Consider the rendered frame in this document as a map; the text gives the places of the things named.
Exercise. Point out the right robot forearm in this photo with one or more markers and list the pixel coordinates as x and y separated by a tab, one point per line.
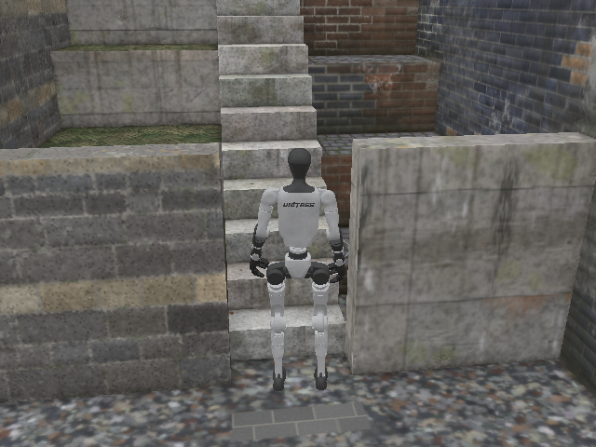
338	250

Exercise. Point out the robot left upper arm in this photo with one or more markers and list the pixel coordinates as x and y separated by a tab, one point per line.
269	197

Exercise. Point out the robot shin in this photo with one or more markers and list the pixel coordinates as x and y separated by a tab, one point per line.
277	347
321	347

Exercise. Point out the left robot forearm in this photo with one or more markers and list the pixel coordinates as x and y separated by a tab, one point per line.
257	246

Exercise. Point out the robot right shin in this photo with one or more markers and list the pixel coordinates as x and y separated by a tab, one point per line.
321	347

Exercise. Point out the robot right hand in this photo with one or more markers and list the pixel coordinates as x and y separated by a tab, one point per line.
336	269

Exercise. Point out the robot left shin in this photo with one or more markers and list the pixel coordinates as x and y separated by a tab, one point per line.
277	347

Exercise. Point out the robot left hand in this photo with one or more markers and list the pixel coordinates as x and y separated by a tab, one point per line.
263	264

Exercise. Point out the robot right upper arm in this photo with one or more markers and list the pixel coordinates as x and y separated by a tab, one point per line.
327	197

